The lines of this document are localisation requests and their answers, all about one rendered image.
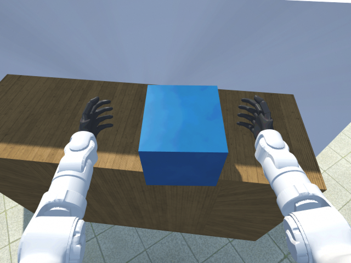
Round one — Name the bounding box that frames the robot right upper arm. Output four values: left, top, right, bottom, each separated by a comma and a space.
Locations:
283, 207, 351, 263

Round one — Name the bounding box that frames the right robot hand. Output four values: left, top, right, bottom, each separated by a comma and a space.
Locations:
236, 95, 274, 139

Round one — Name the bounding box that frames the right robot forearm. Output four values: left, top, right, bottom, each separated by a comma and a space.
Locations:
255, 129, 351, 232

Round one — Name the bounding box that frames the left robot forearm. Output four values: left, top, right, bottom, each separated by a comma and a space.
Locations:
18, 131, 98, 263

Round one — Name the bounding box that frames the robot left upper arm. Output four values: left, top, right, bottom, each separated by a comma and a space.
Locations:
19, 216, 86, 263

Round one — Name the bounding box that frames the carton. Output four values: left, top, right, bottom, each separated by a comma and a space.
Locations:
138, 85, 228, 186

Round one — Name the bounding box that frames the pedestal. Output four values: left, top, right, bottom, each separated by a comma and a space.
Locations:
0, 74, 327, 241

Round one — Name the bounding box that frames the left robot hand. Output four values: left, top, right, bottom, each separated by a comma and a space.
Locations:
78, 96, 113, 138

